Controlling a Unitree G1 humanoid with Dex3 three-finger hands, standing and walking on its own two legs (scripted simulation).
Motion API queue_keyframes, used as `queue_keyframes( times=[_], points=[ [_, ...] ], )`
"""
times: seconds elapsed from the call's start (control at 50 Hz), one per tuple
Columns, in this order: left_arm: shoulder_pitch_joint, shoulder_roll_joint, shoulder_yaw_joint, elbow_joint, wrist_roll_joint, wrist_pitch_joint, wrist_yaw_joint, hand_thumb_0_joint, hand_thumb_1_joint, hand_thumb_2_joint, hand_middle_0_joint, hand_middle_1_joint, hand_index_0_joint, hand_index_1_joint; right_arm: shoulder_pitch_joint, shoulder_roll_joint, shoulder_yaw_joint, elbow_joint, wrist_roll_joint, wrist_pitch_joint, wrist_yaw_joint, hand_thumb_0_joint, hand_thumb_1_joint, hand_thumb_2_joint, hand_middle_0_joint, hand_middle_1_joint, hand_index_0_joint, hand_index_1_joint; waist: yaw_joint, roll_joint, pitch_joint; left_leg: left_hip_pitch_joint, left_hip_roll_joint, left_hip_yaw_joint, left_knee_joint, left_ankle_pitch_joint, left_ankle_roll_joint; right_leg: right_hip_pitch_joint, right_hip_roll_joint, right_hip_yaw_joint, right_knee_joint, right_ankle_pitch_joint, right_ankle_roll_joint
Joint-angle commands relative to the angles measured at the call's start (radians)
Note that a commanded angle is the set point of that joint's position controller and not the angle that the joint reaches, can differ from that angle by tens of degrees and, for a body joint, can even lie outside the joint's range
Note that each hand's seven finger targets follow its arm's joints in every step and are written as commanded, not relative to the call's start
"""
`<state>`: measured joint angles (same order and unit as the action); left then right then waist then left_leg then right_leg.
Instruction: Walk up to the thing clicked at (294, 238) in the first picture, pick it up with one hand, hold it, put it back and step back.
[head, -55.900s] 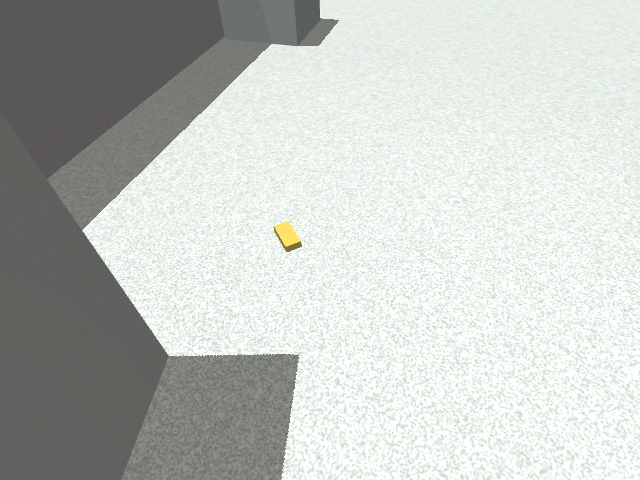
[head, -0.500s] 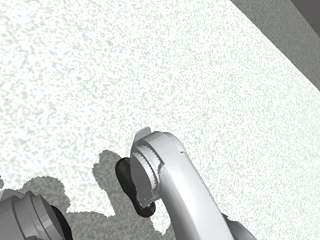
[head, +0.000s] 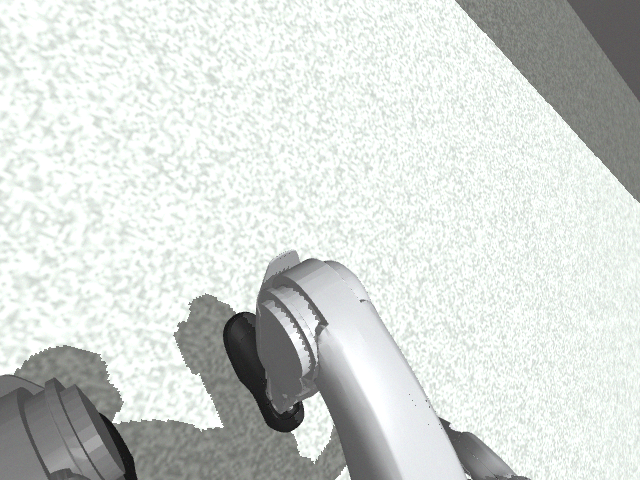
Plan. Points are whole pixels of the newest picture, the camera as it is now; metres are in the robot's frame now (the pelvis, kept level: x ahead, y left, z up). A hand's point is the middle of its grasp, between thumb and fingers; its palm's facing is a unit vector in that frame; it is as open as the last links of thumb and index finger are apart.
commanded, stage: rest palm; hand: left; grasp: from above
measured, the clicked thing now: out of the picture +0.52 +0.32 -0.30
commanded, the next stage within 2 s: close in 1.44 s
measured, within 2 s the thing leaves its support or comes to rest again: neither
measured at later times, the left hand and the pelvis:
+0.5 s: hand out of the picture +0.50 +0.31 -0.27, palm faces -0.47 -0.11 -0.87, open 11.6 cm; pelvis +0.00 +0.00 +0.00, yaw -1 degrees
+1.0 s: hand out of the picture +0.50 +0.31 -0.27, palm faces -0.47 -0.12 -0.87, open 11.1 cm; pelvis +0.00 +0.00 +0.00, yaw -1 degrees
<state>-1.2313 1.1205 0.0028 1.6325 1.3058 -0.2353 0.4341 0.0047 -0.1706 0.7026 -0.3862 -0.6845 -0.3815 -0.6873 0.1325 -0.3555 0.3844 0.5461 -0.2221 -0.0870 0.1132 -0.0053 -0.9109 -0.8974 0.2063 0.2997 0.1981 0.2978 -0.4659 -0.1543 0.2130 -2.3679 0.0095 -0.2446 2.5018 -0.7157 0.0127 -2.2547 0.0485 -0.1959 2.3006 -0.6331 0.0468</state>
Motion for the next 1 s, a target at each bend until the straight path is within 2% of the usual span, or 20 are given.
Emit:
queue_keyframes(
  times=[0.0,0.06,0.12,0.14,0.22,0.26,0.32,0.38,0.4,0.44,0.5,0.52,0.56,0.66,0.68,0.76,0.88,0.9,0.94,0.98],
  points=[
    [-0.273,0.173,-0.008,-0.111,-0.012,-0.006,0.061,0.000,-0.144,0.669,-0.392,-0.674,-0.392,-0.674,0.220,-0.331,-0.093,0.049,-0.007,0.009,-0.010,0.000,-0.905,-0.904,0.199,0.300,0.199,0.300,-0.086,0.629,-0.652,0.544,0.052,0.064,-0.229,0.304,-0.003,0.401,0.035,-0.073,-0.188,0.284,-0.069],
    [-0.269,0.185,0.003,-0.078,-0.019,-0.003,0.081,0.000,-0.133,0.663,-0.394,-0.668,-0.395,-0.666,0.208,-0.324,-0.075,0.055,-0.006,0.001,-0.011,0.000,-0.904,-0.903,0.199,0.300,0.199,0.300,-0.085,0.618,-0.640,0.523,0.054,0.053,-0.237,0.276,-0.008,0.394,0.029,-0.078,-0.187,0.264,-0.071],
    [-0.281,0.195,-0.002,-0.100,-0.012,0.000,0.088,0.000,-0.119,0.654,-0.411,-0.665,-0.413,-0.663,0.211,-0.343,-0.090,0.052,-0.007,-0.010,-0.017,0.000,-0.905,-0.904,0.199,0.300,0.199,0.300,-0.085,0.623,-0.643,0.540,0.054,0.057,-0.238,0.271,-0.005,0.388,0.031,-0.072,-0.184,0.267,-0.068],
    [-0.286,0.201,0.013,-0.097,-0.013,0.004,0.091,0.000,-0.116,0.643,-0.405,-0.671,-0.410,-0.666,0.213,-0.334,-0.081,0.059,-0.006,-0.012,-0.013,0.000,-0.906,-0.904,0.199,0.300,0.199,0.300,-0.085,0.643,-0.647,0.542,0.056,0.049,-0.241,0.279,-0.011,0.375,0.023,-0.075,-0.178,0.268,-0.071],
    [-0.262,0.194,-0.002,-0.040,-0.025,0.019,0.097,0.000,-0.103,0.633,-0.415,-0.662,-0.420,-0.656,0.208,-0.331,-0.074,0.049,-0.005,-0.018,-0.012,0.000,-0.905,-0.904,0.199,0.300,0.199,0.300,-0.099,0.583,-0.635,0.499,0.056,0.057,-0.245,0.243,0.001,0.427,0.033,-0.072,-0.194,0.262,-0.061],
    [-0.301,0.219,0.018,-0.107,-0.023,0.020,0.095,0.000,-0.121,0.646,-0.396,-0.674,-0.402,-0.668,0.220,-0.343,-0.084,0.062,-0.004,-0.023,-0.013,0.000,-0.906,-0.904,0.199,0.300,0.199,0.300,-0.087,0.648,-0.675,0.554,0.059,0.048,-0.246,0.289,-0.011,0.402,0.028,-0.073,-0.180,0.283,-0.068],
    [-0.258,0.195,0.013,-0.073,-0.027,0.032,0.082,0.000,-0.108,0.633,-0.415,-0.663,-0.419,-0.658,0.211,-0.334,-0.064,0.059,-0.001,-0.024,-0.007,0.000,-0.910,-0.906,0.199,0.300,0.199,0.300,-0.093,0.641,-0.654,0.562,0.063,0.036,-0.232,0.330,-0.015,0.379,0.023,-0.078,-0.176,0.297,-0.070],
    [-0.261,0.223,0.020,-0.066,-0.028,0.032,0.083,0.000,-0.108,0.634,-0.418,-0.658,-0.421,-0.654,0.211,-0.339,-0.072,0.051,-0.002,-0.020,-0.010,0.000,-0.908,-0.905,0.199,0.300,0.199,0.300,-0.089,0.625,-0.648,0.514,0.058,0.054,-0.239,0.279,-0.007,0.425,0.029,-0.072,-0.187,0.278,-0.069],
    [-0.279,0.242,0.037,-0.117,-0.026,0.030,0.081,0.000,-0.102,0.631,-0.421,-0.649,-0.423,-0.647,0.216,-0.342,-0.069,0.053,-0.001,-0.020,-0.008,0.000,-0.907,-0.905,0.199,0.300,0.199,0.300,-0.079,0.655,-0.672,0.540,0.061,0.049,-0.237,0.309,-0.014,0.420,0.025,-0.073,-0.181,0.295,-0.070],
    [-0.243,0.224,0.027,-0.069,-0.023,0.033,0.072,0.000,-0.094,0.626,-0.422,-0.660,-0.427,-0.654,0.214,-0.340,-0.063,0.047,-0.003,-0.016,-0.007,0.000,-0.908,-0.905,0.199,0.300,0.199,0.300,-0.087,0.627,-0.643,0.515,0.057,0.054,-0.228,0.306,-0.009,0.419,0.027,-0.075,-0.183,0.291,-0.072],
    [-0.258,0.219,0.026,-0.103,-0.036,0.028,0.061,0.000,-0.081,0.615,-0.421,-0.659,-0.430,-0.649,0.223,-0.341,-0.059,0.049,-0.005,-0.016,-0.009,0.000,-0.905,-0.904,0.199,0.300,0.199,0.300,-0.097,0.618,-0.647,0.517,0.057,0.058,-0.221,0.313,-0.006,0.431,0.027,-0.072,-0.192,0.300,-0.067],
    [-0.214,0.198,0.006,-0.052,-0.044,0.031,0.052,0.000,-0.093,0.621,-0.417,-0.668,-0.425,-0.659,0.218,-0.338,-0.060,0.047,-0.005,-0.017,-0.009,0.000,-0.907,-0.904,0.199,0.300,0.199,0.300,-0.102,0.593,-0.611,0.495,0.056,0.064,-0.226,0.291,-0.002,0.443,0.031,-0.070,-0.197,0.290,-0.064],
    [-0.250,0.236,0.024,-0.105,-0.041,0.021,0.054,0.000,-0.075,0.609,-0.420,-0.672,-0.433,-0.658,0.226,-0.345,-0.054,0.045,-0.007,-0.014,-0.012,0.000,-0.906,-0.904,0.199,0.300,0.199,0.300,-0.097,0.601,-0.645,0.501,0.058,0.057,-0.219,0.306,-0.006,0.458,0.028,-0.075,-0.200,0.301,-0.066],
    [-0.241,0.225,0.016,-0.124,-0.050,0.012,0.044,0.000,-0.086,0.616,-0.413,-0.667,-0.423,-0.656,0.221,-0.350,-0.061,0.041,-0.007,-0.015,-0.014,0.000,-0.907,-0.904,0.199,0.300,0.199,0.300,-0.092,0.615,-0.637,0.541,0.060,0.049,-0.228,0.295,-0.010,0.429,0.028,-0.074,-0.195,0.276,-0.070],
    [-0.259,0.249,0.025,-0.138,-0.045,0.008,0.051,0.000,-0.082,0.620,-0.421,-0.666,-0.429,-0.656,0.214,-0.341,-0.054,0.049,-0.008,-0.010,-0.014,0.000,-0.909,-0.905,0.199,0.300,0.199,0.300,-0.087,0.642,-0.662,0.545,0.064,0.048,-0.233,0.302,-0.013,0.445,0.031,-0.080,-0.194,0.285,-0.069],
    [-0.240,0.230,0.005,-0.105,-0.044,0.008,0.060,0.000,-0.056,0.615,-0.444,-0.644,-0.450,-0.638,0.207,-0.345,-0.058,0.034,-0.009,-0.010,-0.018,0.000,-0.907,-0.905,0.199,0.300,0.199,0.300,-0.092,0.582,-0.625,0.488,0.056,0.062,-0.223,0.259,-0.001,0.461,0.039,-0.073,-0.206,0.264,-0.068],
    [-0.253,0.228,0.004,-0.114,-0.039,0.013,0.075,0.000,-0.024,0.598,-0.465,-0.635,-0.473,-0.626,0.211,-0.345,-0.059,0.051,-0.009,-0.011,-0.017,0.000,-0.907,-0.905,0.199,0.300,0.199,0.300,-0.097,0.624,-0.630,0.536,0.065,0.048,-0.240,0.296,-0.009,0.441,0.038,-0.082,-0.199,0.288,-0.067],
    [-0.259,0.219,0.006,-0.113,-0.037,0.012,0.076,0.000,-0.017,0.604,-0.472,-0.637,-0.479,-0.629,0.197,-0.347,-0.058,0.049,-0.008,-0.013,-0.017,0.000,-0.907,-0.905,0.199,0.300,0.199,0.300,-0.087,0.632,-0.628,0.545,0.066,0.039,-0.228,0.303,-0.015,0.393,0.034,-0.085,-0.190,0.282,-0.074],
    [-0.222,0.191,-0.010,-0.077,-0.037,0.018,0.069,0.000,0.004,0.568,-0.483,-0.614,-0.494,-0.602,0.201,-0.339,-0.047,0.050,-0.012,-0.014,-0.012,0.000,-0.906,-0.904,0.199,0.300,0.199,0.300,-0.101,0.633,-0.614,0.579,0.069,0.030,-0.235,0.335,-0.016,0.390,0.030,-0.088,-0.185,0.297,-0.068],
    [-0.235,0.205,-0.009,-0.081,-0.034,0.017,0.073,0.000,0.010,0.581,-0.492,-0.625,-0.501,-0.615,0.193,-0.344,-0.051,0.045,-0.008,-0.011,-0.011,0.000,-0.908,-0.905,0.199,0.300,0.199,0.300,-0.099,0.628,-0.606,0.553,0.067,0.028,-0.241,0.316,-0.016,0.390,0.032,-0.088,-0.187,0.287,-0.071]
  ],
)
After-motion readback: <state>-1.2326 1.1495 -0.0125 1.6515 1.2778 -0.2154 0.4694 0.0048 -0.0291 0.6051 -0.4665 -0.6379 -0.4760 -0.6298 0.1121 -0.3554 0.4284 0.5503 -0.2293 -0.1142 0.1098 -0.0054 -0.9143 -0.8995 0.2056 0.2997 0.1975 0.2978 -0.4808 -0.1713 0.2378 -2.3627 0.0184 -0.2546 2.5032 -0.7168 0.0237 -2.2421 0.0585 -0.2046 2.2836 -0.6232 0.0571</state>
